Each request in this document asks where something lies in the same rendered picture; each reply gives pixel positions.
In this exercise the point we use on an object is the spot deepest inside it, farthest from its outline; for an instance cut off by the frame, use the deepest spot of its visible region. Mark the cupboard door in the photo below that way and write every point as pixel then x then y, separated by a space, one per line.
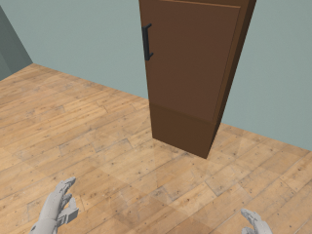
pixel 190 42

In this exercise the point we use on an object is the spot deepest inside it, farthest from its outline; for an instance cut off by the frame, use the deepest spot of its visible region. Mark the robot left hand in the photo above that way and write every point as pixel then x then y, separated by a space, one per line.
pixel 53 207

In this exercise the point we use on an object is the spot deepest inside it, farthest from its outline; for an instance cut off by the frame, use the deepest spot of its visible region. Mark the robot left forearm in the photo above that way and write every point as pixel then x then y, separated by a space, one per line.
pixel 44 226

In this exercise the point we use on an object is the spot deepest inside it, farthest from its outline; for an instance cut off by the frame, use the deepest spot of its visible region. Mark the handle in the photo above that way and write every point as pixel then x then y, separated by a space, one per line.
pixel 144 30

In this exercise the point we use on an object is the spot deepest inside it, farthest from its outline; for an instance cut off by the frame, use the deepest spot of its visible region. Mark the robot right hand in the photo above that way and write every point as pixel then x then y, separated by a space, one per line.
pixel 259 226

